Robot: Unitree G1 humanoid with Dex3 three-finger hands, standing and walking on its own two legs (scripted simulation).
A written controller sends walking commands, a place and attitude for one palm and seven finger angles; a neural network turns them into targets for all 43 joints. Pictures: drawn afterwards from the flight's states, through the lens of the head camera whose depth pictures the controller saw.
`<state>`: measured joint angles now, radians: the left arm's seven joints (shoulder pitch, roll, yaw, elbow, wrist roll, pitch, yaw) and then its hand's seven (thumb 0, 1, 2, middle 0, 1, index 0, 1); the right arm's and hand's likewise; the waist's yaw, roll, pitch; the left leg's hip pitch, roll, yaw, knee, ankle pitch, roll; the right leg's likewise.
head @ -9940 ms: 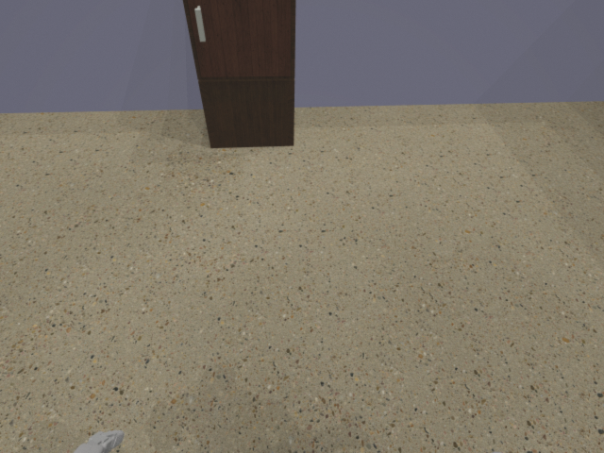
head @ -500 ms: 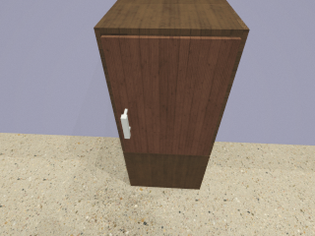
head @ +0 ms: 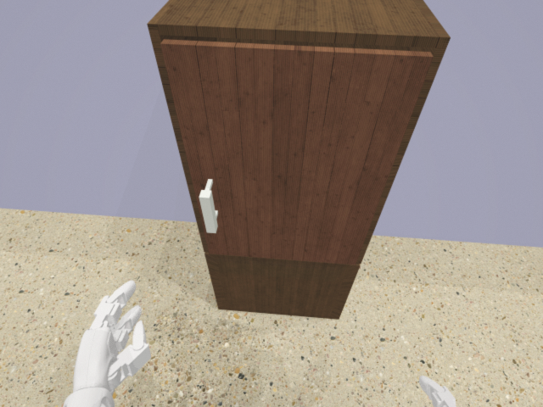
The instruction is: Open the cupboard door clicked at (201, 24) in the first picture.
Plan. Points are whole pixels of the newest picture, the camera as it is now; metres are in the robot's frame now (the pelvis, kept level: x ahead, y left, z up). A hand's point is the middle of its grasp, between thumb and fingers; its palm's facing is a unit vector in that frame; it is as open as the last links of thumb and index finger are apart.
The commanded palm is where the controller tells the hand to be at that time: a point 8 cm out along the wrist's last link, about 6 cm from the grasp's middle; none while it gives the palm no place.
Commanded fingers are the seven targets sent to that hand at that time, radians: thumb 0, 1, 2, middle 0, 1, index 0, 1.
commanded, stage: raise the hand with hooked fingers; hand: left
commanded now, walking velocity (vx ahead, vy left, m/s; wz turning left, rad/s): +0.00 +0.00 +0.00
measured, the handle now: (210, 206) +0.55 +0.16 -0.09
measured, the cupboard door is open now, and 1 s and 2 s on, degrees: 0 0 0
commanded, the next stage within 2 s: move the hooked fingers beside the handle in 1.90 s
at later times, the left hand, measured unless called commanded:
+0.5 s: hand (157, 373) +0.19 +0.18 -0.07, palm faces -0.17 -0.98 -0.04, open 10.2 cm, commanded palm +0.16 +0.25 -0.06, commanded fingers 0.00 0.06 0.54 -0.26 -0.84 -0.26 -0.84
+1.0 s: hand (112, 358) +0.21 +0.25 -0.05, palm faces -0.05 -1.00 -0.06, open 13.1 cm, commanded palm +0.19 +0.30 -0.06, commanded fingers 0.00 -0.50 0.30 -0.30 -1.20 -0.30 -1.20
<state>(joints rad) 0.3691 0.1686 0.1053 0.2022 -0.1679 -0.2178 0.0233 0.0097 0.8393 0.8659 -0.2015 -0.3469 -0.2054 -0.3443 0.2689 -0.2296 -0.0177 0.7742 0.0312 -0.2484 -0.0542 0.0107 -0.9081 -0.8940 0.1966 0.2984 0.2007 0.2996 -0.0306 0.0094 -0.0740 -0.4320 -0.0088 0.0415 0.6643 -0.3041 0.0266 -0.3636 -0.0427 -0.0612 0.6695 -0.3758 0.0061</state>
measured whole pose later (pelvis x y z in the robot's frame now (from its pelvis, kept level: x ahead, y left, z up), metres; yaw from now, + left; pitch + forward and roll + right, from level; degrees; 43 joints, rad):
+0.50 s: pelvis -0.03 -0.03 -0.11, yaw +0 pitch +18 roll -3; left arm 0.26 0.31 0.29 0.13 -0.37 -0.37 -0.58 0.01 0.28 0.63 -0.24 -0.70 -0.24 -0.70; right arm 0.12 -0.19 0.00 0.59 0.04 -0.23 -0.05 0.01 -0.90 -0.89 0.20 0.30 0.20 0.30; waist 0.03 0.04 -0.14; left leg -1.13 0.06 -0.05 1.34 -0.54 -0.03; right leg -1.02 0.01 -0.13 1.32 -0.62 -0.06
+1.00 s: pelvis -0.05 +0.01 -0.10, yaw -1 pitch +18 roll -5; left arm 0.22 0.36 0.35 0.15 -0.36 -0.42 -0.44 -0.01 -0.30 0.38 -0.29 -1.07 -0.29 -1.07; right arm 0.23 -0.25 0.00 0.54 0.04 -0.24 -0.06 0.01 -0.91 -0.89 0.20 0.30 0.20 0.30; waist -0.02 0.00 -0.16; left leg -1.11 0.04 -0.01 1.29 -0.50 0.04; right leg -1.00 -0.01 -0.09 1.23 -0.55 0.01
